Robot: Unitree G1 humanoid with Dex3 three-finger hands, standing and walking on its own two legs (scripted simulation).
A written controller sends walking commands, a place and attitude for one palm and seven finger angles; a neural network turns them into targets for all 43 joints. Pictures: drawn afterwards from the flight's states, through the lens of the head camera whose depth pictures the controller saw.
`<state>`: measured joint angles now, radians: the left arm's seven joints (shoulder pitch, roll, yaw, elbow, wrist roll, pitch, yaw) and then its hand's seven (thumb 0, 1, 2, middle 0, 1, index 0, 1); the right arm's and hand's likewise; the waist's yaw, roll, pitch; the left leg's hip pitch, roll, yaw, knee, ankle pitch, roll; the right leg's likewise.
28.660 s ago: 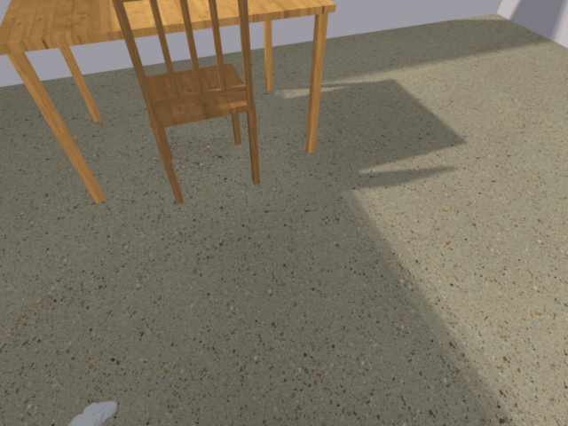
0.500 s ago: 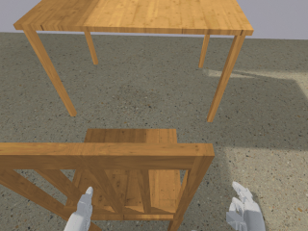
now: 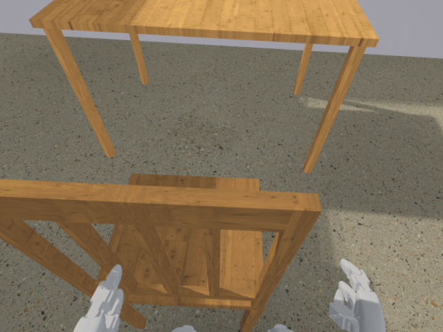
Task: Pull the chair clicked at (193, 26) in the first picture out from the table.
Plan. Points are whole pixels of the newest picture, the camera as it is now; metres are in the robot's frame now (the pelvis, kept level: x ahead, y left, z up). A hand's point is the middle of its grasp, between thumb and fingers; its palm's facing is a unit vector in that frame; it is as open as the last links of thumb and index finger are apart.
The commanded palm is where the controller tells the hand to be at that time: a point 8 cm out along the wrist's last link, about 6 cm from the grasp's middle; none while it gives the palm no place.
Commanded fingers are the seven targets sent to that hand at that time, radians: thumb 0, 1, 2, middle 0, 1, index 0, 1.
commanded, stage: draw the hand back to the body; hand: left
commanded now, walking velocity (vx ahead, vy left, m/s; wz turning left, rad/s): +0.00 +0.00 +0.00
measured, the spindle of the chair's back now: (160, 263) +0.23 +0.13 +0.01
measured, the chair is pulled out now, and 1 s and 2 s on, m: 0.66 0.65 0.64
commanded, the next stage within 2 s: step back with the hand held close in 1.38 s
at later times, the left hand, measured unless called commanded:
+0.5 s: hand (56, 304) +0.14 +0.21 +0.13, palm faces +0.28 -0.86 -0.43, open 15.7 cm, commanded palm +0.10 +0.25 +0.16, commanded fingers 0.00 0.03 0.48 -0.08 -0.12 -0.08 -0.12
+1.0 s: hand (19, 284) +0.16 +0.25 +0.15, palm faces +0.32 -0.77 -0.54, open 8.2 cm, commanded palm +0.14 +0.29 +0.25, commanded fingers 0.00 0.90 0.90 -0.20 -0.30 -0.20 -0.30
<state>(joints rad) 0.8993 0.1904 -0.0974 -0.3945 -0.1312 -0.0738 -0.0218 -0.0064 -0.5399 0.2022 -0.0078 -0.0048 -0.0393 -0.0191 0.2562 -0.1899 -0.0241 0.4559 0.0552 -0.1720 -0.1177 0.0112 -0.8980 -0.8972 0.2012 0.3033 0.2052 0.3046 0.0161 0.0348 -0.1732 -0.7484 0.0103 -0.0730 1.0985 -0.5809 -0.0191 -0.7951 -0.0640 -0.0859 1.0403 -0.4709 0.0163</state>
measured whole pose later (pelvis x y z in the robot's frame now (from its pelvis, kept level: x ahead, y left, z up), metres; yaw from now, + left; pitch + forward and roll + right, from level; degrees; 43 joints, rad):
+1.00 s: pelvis +0.01 -0.02 +0.07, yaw +1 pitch -4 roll +0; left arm 0.60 0.42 0.19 -0.35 -0.04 0.12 0.14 0.01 0.59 0.75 -0.17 -0.24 -0.40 -0.32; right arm 0.18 -0.24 0.04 0.68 0.02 -0.25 -0.14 0.01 -0.90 -0.90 0.20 0.30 0.20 0.30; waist 0.11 0.10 0.06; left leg -0.11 0.03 -0.07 0.50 -0.33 -0.04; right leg -0.17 -0.04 -0.11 0.50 -0.27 0.00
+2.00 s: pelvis -0.06 -0.01 +0.07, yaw +1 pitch -2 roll +0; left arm 0.58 0.53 0.49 -0.65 -0.06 -0.16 0.18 0.02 0.89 0.90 -0.22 -0.31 -0.26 -0.32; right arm 0.18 -0.20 0.00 0.62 0.04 -0.09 -0.13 0.01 -0.90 -0.90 0.20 0.30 0.21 0.30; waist 0.06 0.02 0.10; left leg -0.29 0.00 -0.07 0.55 -0.24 -0.03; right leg -0.33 -0.06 -0.10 0.51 -0.15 0.00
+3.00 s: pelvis -0.22 +0.00 +0.07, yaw +2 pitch -2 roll -1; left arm 0.56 0.40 0.43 -0.44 -0.02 -0.18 0.17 0.02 0.89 0.90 -0.21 -0.31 -0.21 -0.30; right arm 0.28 -0.20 0.00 0.64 0.03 -0.15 -0.09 0.01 -0.90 -0.90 0.20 0.30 0.20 0.30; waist 0.00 -0.01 0.00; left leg -0.25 0.01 -0.04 0.55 -0.26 -0.01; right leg -0.29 -0.05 -0.04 0.47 -0.16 0.03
